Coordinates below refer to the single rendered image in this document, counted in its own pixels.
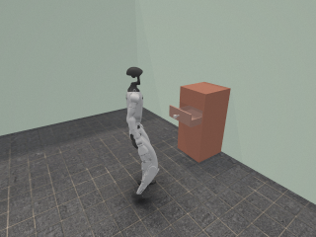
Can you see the right robot forearm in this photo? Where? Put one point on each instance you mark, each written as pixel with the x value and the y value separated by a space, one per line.
pixel 134 130

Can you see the robot right thigh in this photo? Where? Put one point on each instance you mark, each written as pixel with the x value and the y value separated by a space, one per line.
pixel 154 160

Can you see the right robot hand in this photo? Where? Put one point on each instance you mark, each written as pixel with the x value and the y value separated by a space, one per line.
pixel 142 150

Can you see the cabinet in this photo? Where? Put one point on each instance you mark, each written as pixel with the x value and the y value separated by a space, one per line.
pixel 204 140

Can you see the drawer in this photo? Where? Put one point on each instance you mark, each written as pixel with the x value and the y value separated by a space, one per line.
pixel 187 115

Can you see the humanoid robot torso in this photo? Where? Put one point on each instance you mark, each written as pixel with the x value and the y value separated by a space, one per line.
pixel 138 113

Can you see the right robot upper arm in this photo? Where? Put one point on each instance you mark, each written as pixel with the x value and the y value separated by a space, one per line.
pixel 133 102

